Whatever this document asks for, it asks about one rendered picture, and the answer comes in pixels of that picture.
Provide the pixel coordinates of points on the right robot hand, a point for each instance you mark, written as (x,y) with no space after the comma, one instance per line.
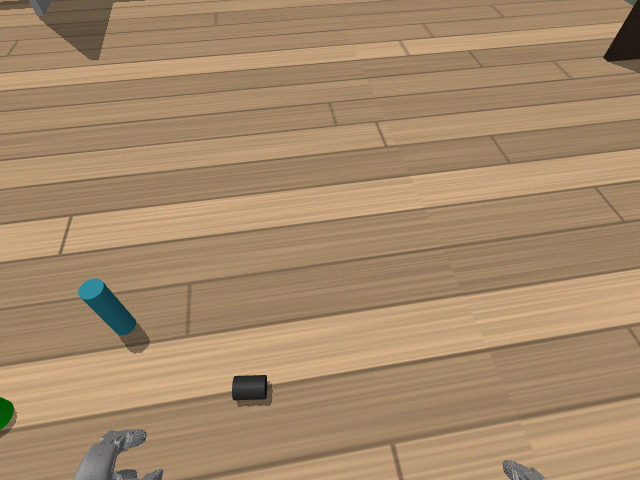
(516,471)

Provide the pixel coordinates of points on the left robot hand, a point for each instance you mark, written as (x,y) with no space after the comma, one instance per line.
(99,461)

